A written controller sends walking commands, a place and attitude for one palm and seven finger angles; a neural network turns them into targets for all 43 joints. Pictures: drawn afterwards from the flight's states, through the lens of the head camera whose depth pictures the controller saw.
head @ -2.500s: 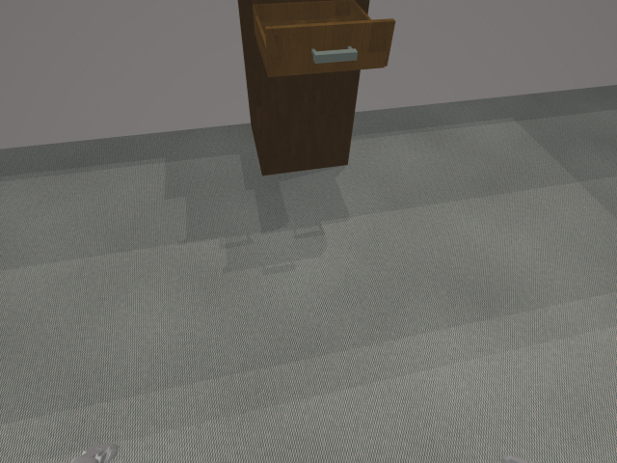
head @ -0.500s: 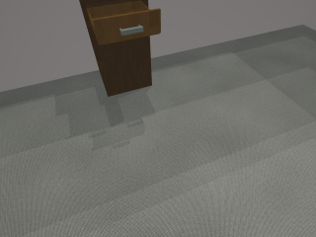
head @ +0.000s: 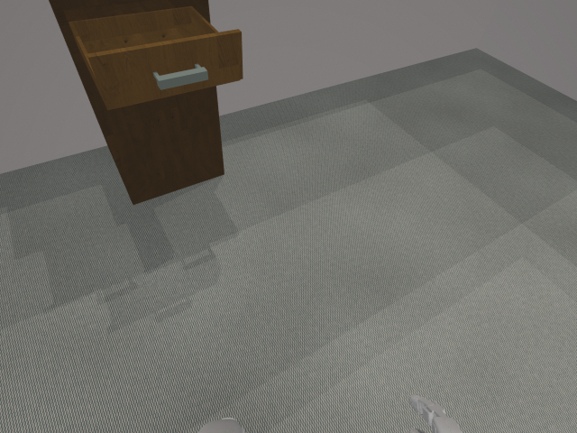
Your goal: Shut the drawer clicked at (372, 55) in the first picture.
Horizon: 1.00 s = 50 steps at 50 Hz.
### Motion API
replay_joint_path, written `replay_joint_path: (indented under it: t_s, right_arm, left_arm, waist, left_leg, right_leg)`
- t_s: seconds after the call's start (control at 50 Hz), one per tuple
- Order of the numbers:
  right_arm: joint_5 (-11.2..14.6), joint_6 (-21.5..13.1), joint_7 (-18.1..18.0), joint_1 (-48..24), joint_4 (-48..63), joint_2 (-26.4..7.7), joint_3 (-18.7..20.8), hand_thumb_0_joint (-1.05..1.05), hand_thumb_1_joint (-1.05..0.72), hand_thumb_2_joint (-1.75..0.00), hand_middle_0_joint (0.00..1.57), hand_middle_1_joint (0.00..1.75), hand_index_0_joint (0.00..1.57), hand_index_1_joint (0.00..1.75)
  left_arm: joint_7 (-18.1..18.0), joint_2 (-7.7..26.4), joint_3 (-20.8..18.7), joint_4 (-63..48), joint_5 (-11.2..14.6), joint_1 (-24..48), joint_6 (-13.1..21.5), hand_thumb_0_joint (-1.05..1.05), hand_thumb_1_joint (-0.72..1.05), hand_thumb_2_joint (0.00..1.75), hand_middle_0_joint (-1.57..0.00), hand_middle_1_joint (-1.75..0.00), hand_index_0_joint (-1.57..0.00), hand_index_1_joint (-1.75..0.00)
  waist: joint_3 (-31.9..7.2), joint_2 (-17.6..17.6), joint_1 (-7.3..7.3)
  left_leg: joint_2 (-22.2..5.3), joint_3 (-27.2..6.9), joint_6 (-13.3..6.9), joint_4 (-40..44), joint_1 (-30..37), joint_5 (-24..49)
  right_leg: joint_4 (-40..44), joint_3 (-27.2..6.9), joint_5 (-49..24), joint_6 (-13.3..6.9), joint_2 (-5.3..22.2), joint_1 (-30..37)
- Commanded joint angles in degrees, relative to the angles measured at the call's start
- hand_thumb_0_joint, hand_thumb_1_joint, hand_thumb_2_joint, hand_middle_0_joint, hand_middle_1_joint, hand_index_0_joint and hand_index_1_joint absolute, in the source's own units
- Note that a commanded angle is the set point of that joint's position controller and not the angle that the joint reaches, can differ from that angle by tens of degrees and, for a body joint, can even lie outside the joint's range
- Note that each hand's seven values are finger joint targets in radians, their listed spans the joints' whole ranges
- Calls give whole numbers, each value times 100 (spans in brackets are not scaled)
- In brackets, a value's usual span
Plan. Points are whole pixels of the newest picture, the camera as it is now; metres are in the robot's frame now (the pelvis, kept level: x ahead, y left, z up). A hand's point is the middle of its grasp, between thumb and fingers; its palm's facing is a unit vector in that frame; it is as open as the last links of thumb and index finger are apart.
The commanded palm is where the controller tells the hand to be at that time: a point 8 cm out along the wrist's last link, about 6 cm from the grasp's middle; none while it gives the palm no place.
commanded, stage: walk to a spot facing it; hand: left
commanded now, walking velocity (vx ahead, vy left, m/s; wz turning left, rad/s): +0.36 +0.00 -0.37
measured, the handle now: (180, 74) +0.93 +0.40 -0.02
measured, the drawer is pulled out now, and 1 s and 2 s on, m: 0.30 0.30 0.30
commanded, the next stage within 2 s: turn to face it in 1.30 s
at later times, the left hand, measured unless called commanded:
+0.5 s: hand (245, 297) +0.37 +0.12 -0.14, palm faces -0.30 -0.94 -0.17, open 7.4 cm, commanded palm none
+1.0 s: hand (223, 294) +0.38 +0.16 -0.17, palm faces -0.18 -0.97 -0.15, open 7.4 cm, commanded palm none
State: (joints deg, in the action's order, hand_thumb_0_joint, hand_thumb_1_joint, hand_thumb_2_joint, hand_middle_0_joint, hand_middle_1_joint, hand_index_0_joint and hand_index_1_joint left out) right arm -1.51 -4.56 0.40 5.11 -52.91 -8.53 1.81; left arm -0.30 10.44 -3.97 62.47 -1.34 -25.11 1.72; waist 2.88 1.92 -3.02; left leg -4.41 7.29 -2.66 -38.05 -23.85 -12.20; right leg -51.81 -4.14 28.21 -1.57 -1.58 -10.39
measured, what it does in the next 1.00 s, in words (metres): walks ahead, turning right: right foot, then left foot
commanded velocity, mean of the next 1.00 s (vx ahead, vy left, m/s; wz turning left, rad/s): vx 0.37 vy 0.00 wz -0.23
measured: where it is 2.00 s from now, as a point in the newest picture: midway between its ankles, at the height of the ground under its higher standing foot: (329, 318)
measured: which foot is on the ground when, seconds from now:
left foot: down 0.00-0.52, up 0.54-0.94, down 0.96-1.00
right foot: up 0.00-0.50, down 0.52-0.96, up 0.98-1.00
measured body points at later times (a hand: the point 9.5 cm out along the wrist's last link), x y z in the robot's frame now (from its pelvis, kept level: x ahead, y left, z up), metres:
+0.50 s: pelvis +0.19 -0.01 +0.01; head +0.22 -0.02 +0.46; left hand +0.38 +0.17 -0.13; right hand +0.01 -0.19 -0.13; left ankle +0.08 +0.10 -0.72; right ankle +0.27 -0.13 -0.71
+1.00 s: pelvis +0.38 -0.02 +0.01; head +0.40 +0.01 +0.46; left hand +0.39 +0.22 -0.16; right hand +0.41 -0.29 -0.11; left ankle +0.46 +0.05 -0.72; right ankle +0.28 -0.12 -0.70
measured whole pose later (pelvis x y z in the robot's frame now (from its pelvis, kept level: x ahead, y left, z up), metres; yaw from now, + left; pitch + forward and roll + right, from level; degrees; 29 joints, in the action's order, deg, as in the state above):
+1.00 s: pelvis +0.38 -0.02 +0.01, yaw -15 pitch -1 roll -2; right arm -2.0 -4.1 0.5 10.2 -56.1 -11.5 3.2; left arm 0.3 11.2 -3.6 64.1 -1.4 -22.2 1.4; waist 1.4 2.1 -1.6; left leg -5.4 9.5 -1.8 -34.9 -19.6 -13.9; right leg -41.1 4.1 24.8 -0.9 0.9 -10.3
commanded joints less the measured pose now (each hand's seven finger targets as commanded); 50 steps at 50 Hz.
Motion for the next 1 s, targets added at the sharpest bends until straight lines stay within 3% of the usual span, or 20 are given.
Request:
replay_joint_path:
  t_s: [0.0,0.06,0.12,0.22,0.38,0.42,0.46,0.48,0.5,0.52,0.56,0.6,0.64,0.84,0.88,0.9,0.92,0.94,0.96,0.98]
  right_arm:
    - [3,22,-136,1333,-161,-894,240,0,-90,-90,20,30,20,30]
    - [22,-94,-156,1198,-236,-591,156,0,-90,-90,20,30,20,30]
    - [19,-162,-162,1345,-275,-637,221,0,-90,-90,20,30,20,30]
    - [47,-173,-156,1964,-510,-754,182,0,-90,-90,20,30,20,30]
    - [-54,-34,-145,2666,-883,-886,149,0,-90,-90,20,30,20,30]
    - [-50,-5,-156,2616,-912,-938,147,0,-90,-90,20,30,20,30]
    - [24,8,-138,2452,-888,-967,148,0,-90,-90,20,30,20,30]
    - [108,2,-65,2464,-775,-717,106,0,-90,-90,20,30,20,30]
    - [138,-13,-95,2275,-549,-490,57,0,-90,-90,20,30,20,30]
    - [140,10,-92,1845,-540,-656,125,0,-90,-90,20,30,20,30]
    - [57,107,-70,1558,-550,-527,168,0,-90,-90,20,30,20,30]
    - [-5,256,-58,1966,-742,-303,158,0,-90,-90,20,30,20,30]
    - [-18,335,-38,2139,-797,-225,162,0,-90,-90,20,30,20,30]
    - [2,158,137,683,-153,-372,188,0,-90,-90,20,30,20,30]
    - [3,113,111,786,-179,-470,192,0,-90,-90,20,30,20,30]
    - [-6,78,71,1204,-304,-599,210,0,-90,-90,20,30,20,30]
    - [-39,41,-1,1906,-520,-982,284,0,-90,-90,20,30,20,30]
    - [-118,24,-53,2641,-653,-1683,448,0,-90,-90,20,30,20,30]
    - [-79,67,-103,2809,-700,-1641,410,0,-90,-90,20,30,20,30]
    - [-38,68,-136,2454,-625,-1393,344,0,-90,-90,20,30,20,30]
  left_arm:
    - [122,339,-94,-685,-46,507,98,0,90,90,-20,-30,-20,-30]
    - [199,134,-73,-591,-81,290,-123,0,90,90,-20,-30,-20,-30]
    - [228,111,-95,-693,-93,470,-206,0,90,90,-20,-30,-20,-30]
    - [277,153,-18,-973,-104,1442,-206,0,90,90,-20,-30,-20,-30]
    - [265,165,81,-1257,-43,2634,-104,0,90,90,-20,-30,-20,-30]
    - [249,200,66,-1166,-43,2325,-54,0,90,90,-20,-30,-20,-30]
    - [195,510,-40,-701,-72,908,58,0,90,90,-20,-30,-20,-30]
    - [103,1093,-197,-472,-76,77,131,0,90,90,-20,-30,-20,-30]
    - [58,1575,-287,-316,47,-482,129,0,90,90,-20,-30,-20,-30]
    - [30,1631,-306,-363,112,-245,92,0,90,90,-20,-30,-20,-30]
    - [-8,1043,-143,-551,103,674,112,0,90,90,-20,-30,-20,-30]
    - [-49,695,-51,-612,43,1122,169,0,90,90,-20,-30,-20,-30]
    - [-44,584,-20,-552,19,1117,213,0,90,90,-20,-30,-20,-30]
    - [20,881,-103,-324,-16,537,234,0,90,90,-20,-30,-20,-30]
    - [23,850,-98,-251,-5,455,205,0,90,90,-20,-30,-20,-30]
    - [27,818,-89,-271,15,517,190,0,90,90,-20,-30,-20,-30]
    - [59,608,-54,-338,33,517,186,0,90,90,-20,-30,-20,-30]
    - [113,270,3,-493,80,533,183,0,90,90,-20,-30,-20,-30]
    - [96,471,-12,-643,4,881,194,0,90,90,-20,-30,-20,-30]
    - [100,506,-26,-621,-8,1098,178,0,90,90,-20,-30,-20,-30]
  waist:
    - [153,-1056,476]
    - [210,-906,135]
    - [138,-688,74]
    - [286,-666,351]
    - [434,-826,723]
    - [255,-810,521]
    - [-686,-566,-137]
    - [-1317,497,-460]
    - [-1634,1112,-460]
    - [-1440,462,-477]
    - [-330,45,-9]
    - [-34,72,418]
    - [44,338,576]
    - [265,394,206]
    - [285,141,318]
    - [174,-98,540]
    - [-186,-815,842]
    - [-519,-2170,1032]
    - [-507,-1965,1119]
    - [-220,-1454,970]
  left_leg:
    - [-2064,-2625,-601,2859,1343,-2022]
    - [-1479,-1034,-373,2838,672,-598]
    - [-1458,-634,-534,2947,1019,-41]
    - [-1387,-204,-533,2906,1837,810]
    - [-1592,200,-463,2375,2515,2021]
    - [-1561,431,-393,1766,2554,3182]
    - [-1225,791,-82,-142,1921,3757]
    - [-851,1001,176,-1773,264,1834]
    - [-10,585,422,-3450,-1185,-2070]
    - [-255,-162,307,-3984,-1326,-1879]
    - [-621,-501,329,-3770,-1240,-926]
    - [-693,-439,409,-3139,-671,-600]
    - [-654,-338,489,-2593,-419,-414]
    - [-261,-12,429,21,-40,-194]
    - [-134,129,400,564,679,-140]
    - [-56,165,356,915,1470,-162]
    - [-572,-599,120,1395,2548,-618]
    - [-2103,-2561,-436,2251,3311,-1178]
    - [-2470,-3249,-671,2718,3126,-1570]
    - [-2414,-2948,-659,2715,2686,-1520]
  right_leg:
    - [-2627,179,-765,-88,639,-2798]
    - [-2038,296,-1407,27,775,-2305]
    - [-1575,345,-1814,152,861,-2638]
    - [-313,622,-2279,239,921,-3010]
    - [1292,1088,-1557,-35,588,-2342]
    - [1612,1319,-1313,-183,331,-1639]
    - [2236,1406,-1782,-390,105,635]
    - [2446,-122,-1590,-806,1365,2319]
    - [3034,-2349,-2636,-1461,2712,3076]
    - [3402,-2255,-2042,-1560,2695,2343]
    - [3885,-1386,-1123,-1149,2227,568]
    - [4188,-550,-1165,-907,1857,-436]
    - [4311,-177,-1186,-840,1606,-846]
    - [4086,-206,-850,-805,1596,-151]
    - [3702,-136,-1074,-692,1487,-318]
    - [3114,84,-1386,-573,1265,-627]
    - [1802,422,-1667,-343,834,-1249]
    - [-106,1151,-265,-29,168,-2392]
    - [-1228,632,351,-71,215,-2812]
    - [-1819,425,-70,-98,538,-3067]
